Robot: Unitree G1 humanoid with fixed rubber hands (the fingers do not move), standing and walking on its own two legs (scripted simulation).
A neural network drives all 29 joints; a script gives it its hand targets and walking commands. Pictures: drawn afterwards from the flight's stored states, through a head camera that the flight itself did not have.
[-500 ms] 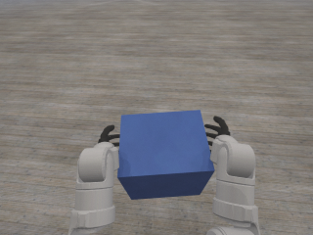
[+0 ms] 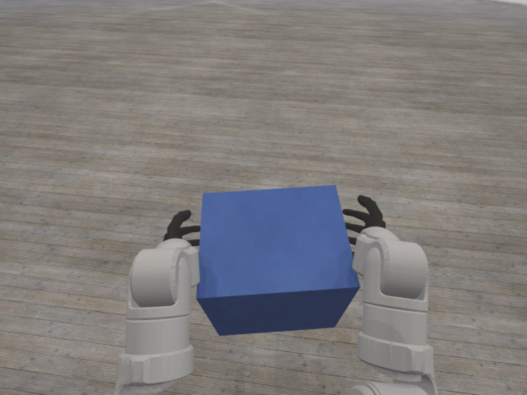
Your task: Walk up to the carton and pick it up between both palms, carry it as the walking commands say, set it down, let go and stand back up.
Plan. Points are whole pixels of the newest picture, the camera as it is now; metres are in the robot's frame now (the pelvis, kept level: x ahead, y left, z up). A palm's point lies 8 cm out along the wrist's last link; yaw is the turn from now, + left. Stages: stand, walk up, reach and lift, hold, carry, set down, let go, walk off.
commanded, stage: carry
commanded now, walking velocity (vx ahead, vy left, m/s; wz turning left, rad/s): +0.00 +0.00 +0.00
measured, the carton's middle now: (273, 265) +0.32 -0.01 +0.05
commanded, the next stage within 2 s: none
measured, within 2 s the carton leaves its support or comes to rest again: neither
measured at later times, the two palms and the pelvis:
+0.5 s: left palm (172, 256) +0.29 +0.14 +0.11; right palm (363, 243) +0.30 -0.14 +0.12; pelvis +0.00 +0.00 +0.00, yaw +0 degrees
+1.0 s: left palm (172, 252) +0.30 +0.14 +0.11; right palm (358, 240) +0.31 -0.14 +0.12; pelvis +0.01 +0.00 +0.00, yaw +0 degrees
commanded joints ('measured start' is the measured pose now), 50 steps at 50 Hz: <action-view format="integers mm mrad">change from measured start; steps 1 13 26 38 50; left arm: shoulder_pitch -669 -636 -639 -602 -587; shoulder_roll -946 -915 -881 -871 -875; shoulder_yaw -542 -496 -478 -473 -483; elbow -230 -119 -60 -33 -51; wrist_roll -423 -388 -360 -347 -353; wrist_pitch -90 -124 -194 -216 -226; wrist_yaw -246 -251 -254 -257 -262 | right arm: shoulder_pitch -406 -419 -408 -396 -402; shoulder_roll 1041 979 946 925 926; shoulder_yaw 666 618 583 580 589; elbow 6 53 122 130 90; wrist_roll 457 419 385 381 385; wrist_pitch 1 -43 -112 -137 -149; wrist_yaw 238 232 234 237 235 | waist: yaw -14 -13 -15 -10 -15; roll -7 12 25 59 15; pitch -335 -319 -274 -290 -288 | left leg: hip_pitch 2 -4 -38 -24 -25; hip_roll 82 77 83 102 85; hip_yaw -156 -161 -169 -181 -176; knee -127 -132 -170 -166 -159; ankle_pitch -26 -89 -144 -53 -95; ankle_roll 39 38 40 34 40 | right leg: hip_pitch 160 132 109 150 136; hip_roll -175 -177 -159 -154 -163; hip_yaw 214 228 203 191 204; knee -197 -218 -203 -166 -196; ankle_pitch -100 -185 -225 -91 -175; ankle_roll -8 -8 2 -5 -7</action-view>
